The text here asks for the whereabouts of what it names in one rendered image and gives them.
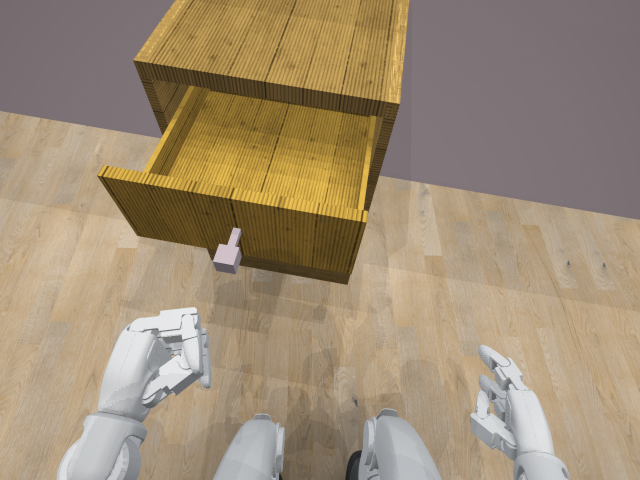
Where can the cabinet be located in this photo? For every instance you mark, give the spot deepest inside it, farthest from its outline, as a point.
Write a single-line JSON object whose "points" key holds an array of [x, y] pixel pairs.
{"points": [[345, 55]]}

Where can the robot right hand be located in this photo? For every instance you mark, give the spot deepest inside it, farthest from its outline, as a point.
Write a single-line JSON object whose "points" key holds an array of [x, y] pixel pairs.
{"points": [[518, 410]]}

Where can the left robot forearm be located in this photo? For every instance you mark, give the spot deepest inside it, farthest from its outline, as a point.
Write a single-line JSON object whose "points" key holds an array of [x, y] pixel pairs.
{"points": [[107, 450]]}

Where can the right robot forearm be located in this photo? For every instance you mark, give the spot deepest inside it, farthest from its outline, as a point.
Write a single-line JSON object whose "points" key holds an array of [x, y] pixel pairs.
{"points": [[539, 466]]}

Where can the right robot shin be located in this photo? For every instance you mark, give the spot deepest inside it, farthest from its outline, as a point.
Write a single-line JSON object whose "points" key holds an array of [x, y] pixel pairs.
{"points": [[364, 473]]}

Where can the robot right thigh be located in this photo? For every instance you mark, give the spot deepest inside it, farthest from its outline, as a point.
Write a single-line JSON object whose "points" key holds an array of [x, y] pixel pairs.
{"points": [[393, 447]]}

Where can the drawer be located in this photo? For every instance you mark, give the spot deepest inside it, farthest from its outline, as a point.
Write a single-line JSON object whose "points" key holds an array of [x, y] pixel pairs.
{"points": [[291, 176]]}

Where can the robot left hand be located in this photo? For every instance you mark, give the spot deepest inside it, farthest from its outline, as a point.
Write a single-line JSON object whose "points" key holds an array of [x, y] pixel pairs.
{"points": [[143, 349]]}

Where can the handle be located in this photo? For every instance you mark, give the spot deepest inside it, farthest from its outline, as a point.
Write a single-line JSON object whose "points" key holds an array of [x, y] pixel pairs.
{"points": [[228, 257]]}

